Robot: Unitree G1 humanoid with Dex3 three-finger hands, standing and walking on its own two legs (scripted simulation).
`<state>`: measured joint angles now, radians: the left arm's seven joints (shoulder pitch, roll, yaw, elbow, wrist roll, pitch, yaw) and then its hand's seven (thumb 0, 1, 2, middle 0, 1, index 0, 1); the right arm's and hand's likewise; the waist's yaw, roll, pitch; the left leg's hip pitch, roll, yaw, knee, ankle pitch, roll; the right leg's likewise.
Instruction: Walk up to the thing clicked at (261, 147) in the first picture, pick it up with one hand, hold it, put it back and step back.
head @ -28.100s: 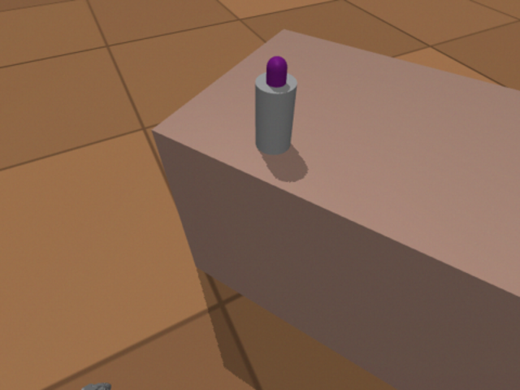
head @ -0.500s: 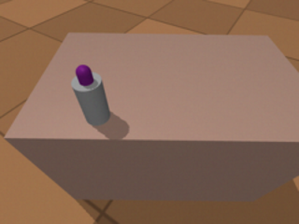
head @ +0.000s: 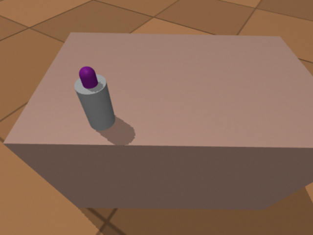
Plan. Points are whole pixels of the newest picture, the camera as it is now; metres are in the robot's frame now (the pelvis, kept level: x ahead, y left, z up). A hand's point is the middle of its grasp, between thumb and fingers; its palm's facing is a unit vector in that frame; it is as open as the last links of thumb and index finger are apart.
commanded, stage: stand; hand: left
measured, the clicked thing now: (95, 98) +0.45 +0.20 +0.07
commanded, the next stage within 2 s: step back in 0.40 s
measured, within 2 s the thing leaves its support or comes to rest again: neither
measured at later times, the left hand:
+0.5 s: hand out of the picture +0.08 +0.26 -0.16, palm faces +0.00 -0.93 -0.37, open 7.4 cm
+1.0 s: hand out of the picture +0.04 +0.30 -0.18, palm faces -0.03 -0.94 -0.35, open 7.4 cm
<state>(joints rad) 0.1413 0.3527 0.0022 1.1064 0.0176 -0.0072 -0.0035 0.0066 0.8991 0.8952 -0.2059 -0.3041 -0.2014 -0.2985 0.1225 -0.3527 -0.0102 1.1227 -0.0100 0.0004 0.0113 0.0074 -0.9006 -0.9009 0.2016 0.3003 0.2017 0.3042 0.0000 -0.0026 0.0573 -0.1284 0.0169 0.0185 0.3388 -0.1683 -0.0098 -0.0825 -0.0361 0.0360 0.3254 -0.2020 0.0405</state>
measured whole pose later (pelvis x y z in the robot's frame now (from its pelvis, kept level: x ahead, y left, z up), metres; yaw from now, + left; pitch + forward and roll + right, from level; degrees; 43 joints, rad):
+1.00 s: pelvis -0.10 +0.04 -0.02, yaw +1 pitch -1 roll -1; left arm 0.05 0.41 0.06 0.88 0.02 0.08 0.03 0.01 0.90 0.90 -0.20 -0.30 -0.20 -0.30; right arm 0.18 -0.34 -0.05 0.95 -0.03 0.04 0.00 0.01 -0.90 -0.90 0.20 0.30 0.20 0.30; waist -0.02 -0.06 0.19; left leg -0.25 -0.03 -0.02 0.61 -0.34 0.05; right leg -0.48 0.10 0.18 1.05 -0.52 -0.02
